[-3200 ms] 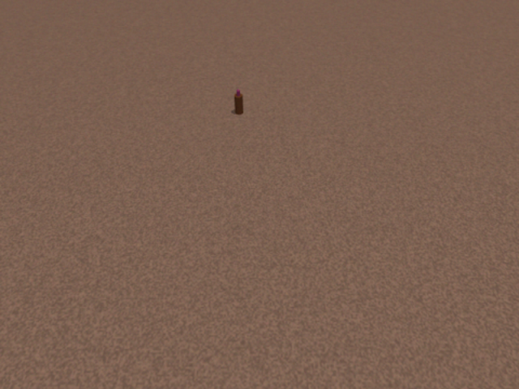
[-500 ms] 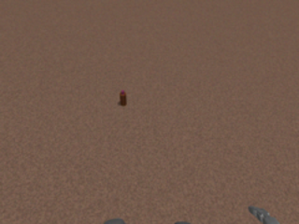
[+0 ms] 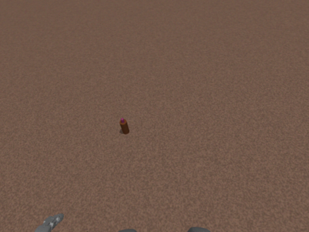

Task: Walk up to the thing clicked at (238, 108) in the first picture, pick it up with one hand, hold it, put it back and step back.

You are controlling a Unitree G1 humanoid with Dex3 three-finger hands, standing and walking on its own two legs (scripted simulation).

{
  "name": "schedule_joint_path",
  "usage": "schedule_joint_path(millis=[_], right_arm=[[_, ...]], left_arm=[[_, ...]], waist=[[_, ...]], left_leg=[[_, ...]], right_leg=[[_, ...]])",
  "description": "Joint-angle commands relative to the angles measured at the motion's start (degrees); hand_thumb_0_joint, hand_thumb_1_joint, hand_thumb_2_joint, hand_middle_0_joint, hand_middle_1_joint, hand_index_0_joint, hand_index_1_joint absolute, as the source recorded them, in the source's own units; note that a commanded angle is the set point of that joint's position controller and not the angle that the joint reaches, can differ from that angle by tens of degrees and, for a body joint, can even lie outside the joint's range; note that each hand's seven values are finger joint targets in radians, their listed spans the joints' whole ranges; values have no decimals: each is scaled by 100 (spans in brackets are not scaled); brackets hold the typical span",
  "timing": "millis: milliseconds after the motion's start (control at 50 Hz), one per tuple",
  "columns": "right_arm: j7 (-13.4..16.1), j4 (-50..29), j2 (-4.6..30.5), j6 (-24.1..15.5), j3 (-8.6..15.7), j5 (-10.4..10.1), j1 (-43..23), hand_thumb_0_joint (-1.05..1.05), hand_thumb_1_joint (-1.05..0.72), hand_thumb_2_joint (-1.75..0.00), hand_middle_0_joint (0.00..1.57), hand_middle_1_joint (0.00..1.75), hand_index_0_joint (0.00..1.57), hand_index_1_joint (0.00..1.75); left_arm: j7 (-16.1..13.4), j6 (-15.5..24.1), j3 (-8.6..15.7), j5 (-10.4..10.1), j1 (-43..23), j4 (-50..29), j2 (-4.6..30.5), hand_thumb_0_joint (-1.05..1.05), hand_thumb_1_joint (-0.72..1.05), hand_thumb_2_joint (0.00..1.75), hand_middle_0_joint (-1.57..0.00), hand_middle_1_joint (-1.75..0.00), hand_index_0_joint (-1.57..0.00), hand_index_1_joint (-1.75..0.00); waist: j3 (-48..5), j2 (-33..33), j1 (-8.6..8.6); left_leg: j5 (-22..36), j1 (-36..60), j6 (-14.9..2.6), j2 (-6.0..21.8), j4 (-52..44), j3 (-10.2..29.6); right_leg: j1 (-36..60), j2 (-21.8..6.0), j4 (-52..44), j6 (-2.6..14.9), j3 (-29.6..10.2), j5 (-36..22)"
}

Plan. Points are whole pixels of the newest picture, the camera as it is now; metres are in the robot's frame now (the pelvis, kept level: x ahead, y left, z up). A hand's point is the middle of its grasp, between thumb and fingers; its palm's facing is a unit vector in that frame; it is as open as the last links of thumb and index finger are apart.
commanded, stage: walk up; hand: left
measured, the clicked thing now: (124, 125) +0.93 +0.28 -0.68
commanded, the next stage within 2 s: none
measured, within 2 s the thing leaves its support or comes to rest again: neither
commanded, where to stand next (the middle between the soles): +0.58 +0.07 m, yaw +0 degrees
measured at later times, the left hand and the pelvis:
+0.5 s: hand (57, 211) +0.21 +0.33 -0.15, palm faces -0.04 -0.94 -0.33, open 7.4 cm; pelvis +0.19 +0.05 +0.01, yaw +0 degrees
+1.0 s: hand (79, 144) +0.43 +0.30 -0.11, palm faces -0.04 -0.91 -0.41, open 7.4 cm; pelvis +0.35 +0.02 +0.01, yaw +0 degrees
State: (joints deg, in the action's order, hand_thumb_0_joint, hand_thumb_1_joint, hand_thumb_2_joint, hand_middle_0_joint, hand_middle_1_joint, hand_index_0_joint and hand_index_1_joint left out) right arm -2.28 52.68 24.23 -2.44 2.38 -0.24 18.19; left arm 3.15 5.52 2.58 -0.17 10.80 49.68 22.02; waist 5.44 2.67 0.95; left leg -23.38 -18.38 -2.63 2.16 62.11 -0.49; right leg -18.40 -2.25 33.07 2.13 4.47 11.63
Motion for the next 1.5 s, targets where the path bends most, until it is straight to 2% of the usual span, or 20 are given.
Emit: schedule_joint_path(millis=[0, 200, 280, 300, 320, 340, 440, 600, 740, 780, 800, 920, 1120, 1140, 1160, 1180, 1260, 1380, 1440, 1480], right_arm=[[-39, -311, 1089, -127, 376, 51, 451, 0, -90, -90, 20, 30, 20, 30], [-215, -604, 869, -223, 405, 166, -658, 0, -90, -90, 20, 30, 20, 30], [-135, -360, 1135, -299, 535, 165, 104, 0, -90, -90, 20, 30, 20, 30], [-54, -222, 1513, -346, 658, 210, 804, 0, -90, -90, 20, 30, 20, 30], [-8, -359, 2013, -384, 776, 199, 965, 0, -90, -90, 20, 30, 20, 30], [-12, -427, 2006, -347, 788, 19, 781, 0, -90, -90, 20, 30, 20, 30], [57, -675, 1359, -346, 492, 13, -115, 0, -90, -90, 20, 30, 20, 30], [11, -780, 1494, -336, 537, 40, 26, 0, -90, -90, 20, 30, 20, 30], [3, -942, 1173, -211, 383, 40, -106, 0, -90, -90, 20, 30, 20, 30], [1, -1062, 605, -198, 156, 24, 233, 0, -90, -90, 20, 30, 20, 30], [82, -910, 1188, -111, 335, 81, -14, 0, -90, -90, 20, 30, 20, 30], [-59, -468, 1099, -53, 387, 75, 298, 0, -90, -90, 20, 30, 20, 30], [-94, -330, 1101, -222, 539, 167, 388, 0, -90, -90, 20, 30, 20, 30], [-16, -200, 1315, -259, 607, 177, 862, 0, -90, -90, 20, 30, 20, 30], [97, -298, 1701, -279, 637, 211, 775, 0, -90, -90, 20, 30, 20, 30], [88, -422, 2013, -251, 675, 70, 672, 0, -90, -90, 20, 30, 20, 30], [236, -578, 1405, -225, 441, 52, -68, 0, -90, -90, 20, 30, 20, 30], [311, -598, 1232, -142, 266, 49, -502, 0, -90, -90, 20, 30, 20, 30], [320, -558, 1204, -34, 227, -64, -742, 0, -90, -90, 20, 30, 20, 30], [315, -510, 801, 20, 90, -122, -701, 0, -90, -90, 20, 30, 20, 30]], left_arm=[[-141, 67, 429, -22, 509, -287, 1615, 0, 90, 90, -20, -30, -20, -30], [-79, 64, 484, 45, 743, -420, 1729, 0, 90, 90, -20, -30, -20, -30], [-99, 14, 362, 77, 578, -490, 1600, 0, 90, 90, -20, -30, -20, -30], [-104, 1, 229, 69, 773, -524, 1276, 0, 90, 90, -20, -30, -20, -30], [-96, -34, 177, -51, 981, -504, 999, 0, 90, 90, -20, -30, -20, -30], [-204, -85, 308, 17, 881, -336, 1560, 0, 90, 90, -20, -30, -20, -30], [-103, -148, 278, 1, 1246, 48, 1473, 0, 90, 90, -20, -30, -20, -30], [66, -189, 303, 107, 430, -153, 1269, 0, 90, 90, -20, -30, -20, -30], [-63, 13, 423, 102, 1134, 107, 1361, 0, 90, 90, -20, -30, -20, -30], [-202, 127, 634, 99, 1675, -5, 2223, 0, 90, 90, -20, -30, -20, -30], [-194, 76, 603, 9, 1447, -12, 2277, 0, 90, 90, -20, -30, -20, -30], [-205, 51, 442, 20, 721, -351, 1745, 0, 90, 90, -20, -30, -20, -30], [-127, -81, 344, 81, 357, -599, 1641, 0, 90, 90, -20, -30, -20, -30], [-135, -109, 221, 118, 527, -614, 1323, 0, 90, 90, -20, -30, -20, -30], [-189, -153, 28, -17, 611, -625, 748, 0, 90, 90, -20, -30, -20, -30], [-320, -219, 215, 24, 683, -445, 1334, 0, 90, 90, -20, -30, -20, -30], [-378, -256, 187, -63, 1004, -18, 1379, 0, 90, 90, -20, -30, -20, -30], [-373, -396, 166, -20, 692, 162, 1072, 0, 90, 90, -20, -30, -20, -30], [-392, -389, 194, 18, 647, 302, 1107, 0, 90, 90, -20, -30, -20, -30], [-413, -291, 277, 88, 304, 250, 1592, 0, 90, 90, -20, -30, -20, -30]], waist=[[-358, -1114, -146], [-195, -896, -392], [-507, -246, 203], [-928, 835, 520], [-928, 1776, 500], [-850, 984, 460], [-287, 585, -60], [28, 488, 112], [-626, -342, -426], [-929, -2043, -586], [-556, -1313, -580], [-291, -1165, -186], [-343, -570, 247], [-581, 242, 444], [-466, 1652, 329], [-373, 1188, 302], [-364, 681, -175], [-758, 691, -146], [-1076, 500, -277], [-993, -635, -166]], left_leg=[[604, -1054, 101, 308, -233, 217], [1459, -683, 240, 302, -2803, -242], [1073, 1269, -20, 28, -3170, -330], [60, 2209, -293, 583, -3813, 664], [-867, 2723, -692, 1973, -4854, 3316], [-960, 2373, -1176, 2308, -4908, 3662], [886, 903, -844, 1403, -4844, 1029], [101, 757, -1014, 1348, -5065, 644], [1485, 164, -542, 860, -2840, -18], [-660, -1772, 11, -310, -162, -387], [-826, -1896, 5, -23, 211, 131], [289, -1182, 191, 317, -838, 159], [946, 1208, 187, -91, -2956, -549], [189, 1945, 39, 70, -3304, -66], [-149, 1869, -452, 1618, -4560, 2522], [345, 1401, -1149, 2372, -4737, 3525], [3303, 826, -923, 1492, -3934, 1117], [4435, 480, -859, 1365, -3284, 448], [3667, 280, -561, 1186, -2726, 378], [1979, -302, -20, 634, -2192, 85]], right_leg=[[804, -1230, -1846, 954, -1373, -205], [768, -1174, -1702, 942, -863, 555], [-161, -1024, -311, 659, -564, -213], [-716, -566, 1500, 417, -173, -351], [-2104, 474, 2779, 42, -17, 1552], [-2149, 145, 3367, 128, -594, 1883], [-1272, -332, 2658, -76, -760, 734], [-1166, -472, 898, -210, -318, 37], [1347, 100, -499, 6, -57, -65], [2572, -2088, -1800, 814, -3708, 1250], [1934, -2372, -1855, 1318, -4082, 1530], [855, -1281, -1708, 1042, -1420, 128], [-830, -923, -527, 711, -721, 1609], [-1291, -664, 691, 511, -467, 1301], [-2081, 169, 2392, -11, 154, 1281], [-1945, 180, 2863, 42, -455, 2164], [-1134, -201, 2703, 15, -770, 1522], [-52, -85, 1173, -97, -300, 792], [733, 50, 48, 52, -218, -151], [978, -886, -524, 359, -1558, -1430]])
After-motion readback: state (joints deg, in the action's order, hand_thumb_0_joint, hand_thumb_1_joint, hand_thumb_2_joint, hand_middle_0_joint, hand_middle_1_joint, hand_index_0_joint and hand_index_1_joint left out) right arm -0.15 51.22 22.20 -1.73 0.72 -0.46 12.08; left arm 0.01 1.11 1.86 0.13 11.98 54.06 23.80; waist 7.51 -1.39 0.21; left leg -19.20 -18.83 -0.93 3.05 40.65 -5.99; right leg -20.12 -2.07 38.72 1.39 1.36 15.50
